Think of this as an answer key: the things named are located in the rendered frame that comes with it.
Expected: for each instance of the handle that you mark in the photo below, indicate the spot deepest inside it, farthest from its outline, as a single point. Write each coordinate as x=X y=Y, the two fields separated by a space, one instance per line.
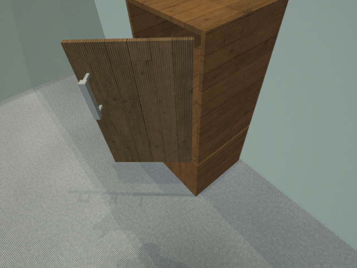
x=89 y=97

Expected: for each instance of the cupboard door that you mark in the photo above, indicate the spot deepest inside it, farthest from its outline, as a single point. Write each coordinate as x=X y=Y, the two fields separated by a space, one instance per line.
x=146 y=88

